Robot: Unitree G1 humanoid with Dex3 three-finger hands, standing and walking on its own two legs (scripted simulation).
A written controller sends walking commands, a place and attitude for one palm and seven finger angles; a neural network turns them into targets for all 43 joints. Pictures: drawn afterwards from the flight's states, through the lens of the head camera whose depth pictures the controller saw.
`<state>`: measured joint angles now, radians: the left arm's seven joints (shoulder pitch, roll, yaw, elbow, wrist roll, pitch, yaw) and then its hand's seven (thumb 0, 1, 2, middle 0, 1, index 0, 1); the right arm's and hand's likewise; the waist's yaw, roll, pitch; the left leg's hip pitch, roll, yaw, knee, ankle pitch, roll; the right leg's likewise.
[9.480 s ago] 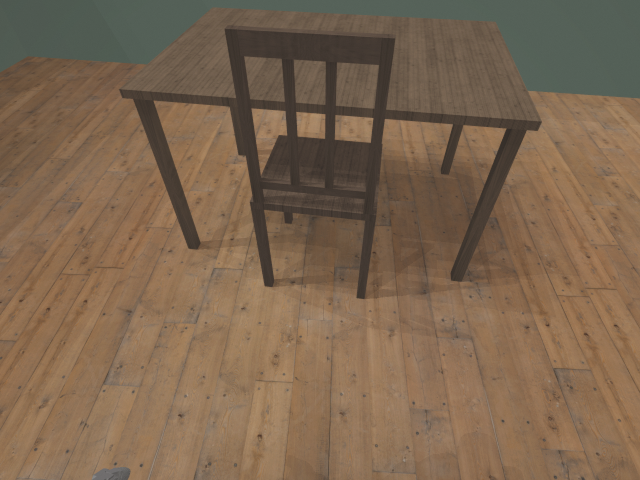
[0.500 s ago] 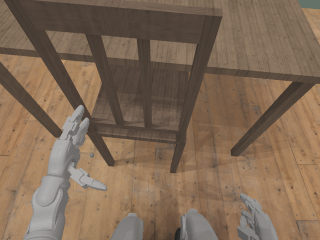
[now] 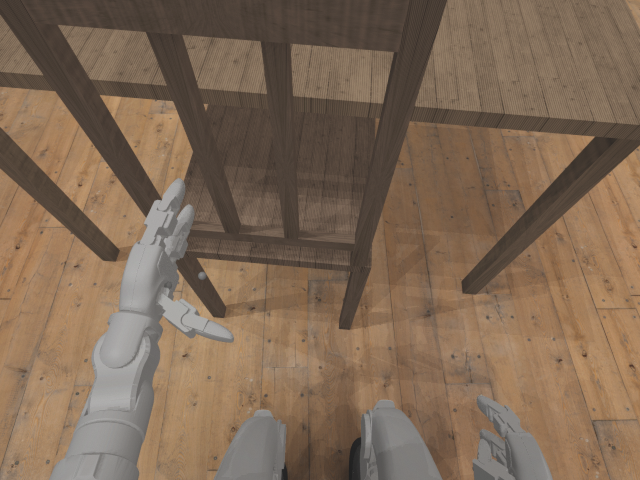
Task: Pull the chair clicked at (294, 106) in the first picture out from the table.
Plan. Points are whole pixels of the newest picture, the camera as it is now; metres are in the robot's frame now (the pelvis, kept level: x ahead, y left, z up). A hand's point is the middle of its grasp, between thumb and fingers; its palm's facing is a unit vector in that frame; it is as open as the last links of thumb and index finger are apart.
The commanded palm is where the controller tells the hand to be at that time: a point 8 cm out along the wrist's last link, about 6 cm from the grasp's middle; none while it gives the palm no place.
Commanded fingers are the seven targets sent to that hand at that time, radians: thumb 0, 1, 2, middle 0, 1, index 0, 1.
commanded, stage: aim the fingers beside a spindle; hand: left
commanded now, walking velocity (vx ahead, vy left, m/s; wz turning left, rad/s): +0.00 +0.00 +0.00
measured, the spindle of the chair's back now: (208, 159) +0.50 +0.16 +0.05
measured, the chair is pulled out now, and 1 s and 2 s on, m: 0.00 0.00 0.00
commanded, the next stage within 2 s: none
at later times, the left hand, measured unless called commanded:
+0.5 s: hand (212, 282) +0.34 +0.14 +0.02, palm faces -0.12 -0.99 -0.03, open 16.9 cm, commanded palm +0.33 +0.20 +0.02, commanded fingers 0.00 -0.50 0.30 -0.06 -0.08 -0.06 -0.08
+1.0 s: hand (199, 281) +0.34 +0.15 +0.02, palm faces -0.07 -1.00 -0.05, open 16.9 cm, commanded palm +0.33 +0.21 +0.02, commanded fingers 0.00 -0.50 0.30 -0.06 -0.08 -0.06 -0.08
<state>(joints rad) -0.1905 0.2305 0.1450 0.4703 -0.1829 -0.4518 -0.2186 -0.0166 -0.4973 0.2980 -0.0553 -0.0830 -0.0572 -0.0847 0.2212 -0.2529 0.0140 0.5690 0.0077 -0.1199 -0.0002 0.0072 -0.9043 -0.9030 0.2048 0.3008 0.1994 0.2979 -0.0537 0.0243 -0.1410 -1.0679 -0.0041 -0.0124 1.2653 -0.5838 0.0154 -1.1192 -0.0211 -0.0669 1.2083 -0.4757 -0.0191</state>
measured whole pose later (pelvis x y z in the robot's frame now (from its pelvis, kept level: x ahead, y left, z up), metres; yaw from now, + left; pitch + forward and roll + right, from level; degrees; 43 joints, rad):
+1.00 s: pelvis +0.00 +0.00 +0.00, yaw +0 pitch +22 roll -1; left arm -0.13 0.22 0.14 0.40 -0.17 -0.47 -0.18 -0.02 -0.50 0.30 -0.06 -0.08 -0.06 -0.09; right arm 0.21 -0.25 0.01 0.55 0.00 -0.09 0.00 0.01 -0.90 -0.90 0.20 0.30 0.20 0.30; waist -0.05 0.02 -0.15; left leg -1.06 0.00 -0.01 1.27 -0.59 0.02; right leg -1.12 -0.02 -0.06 1.21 -0.48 -0.02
